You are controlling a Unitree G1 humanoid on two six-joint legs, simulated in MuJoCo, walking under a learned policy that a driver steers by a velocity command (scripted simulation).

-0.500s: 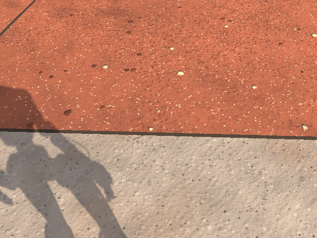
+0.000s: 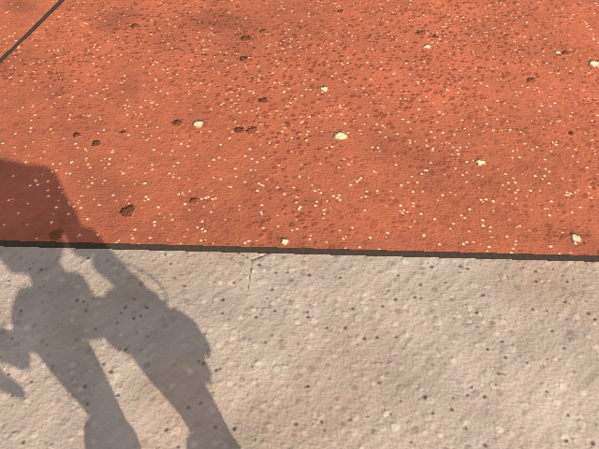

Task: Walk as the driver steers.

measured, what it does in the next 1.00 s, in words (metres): walks ahead, turning right: left foot, then right foot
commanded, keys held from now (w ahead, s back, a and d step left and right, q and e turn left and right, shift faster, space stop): w+shift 0.28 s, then w+e+shift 0.72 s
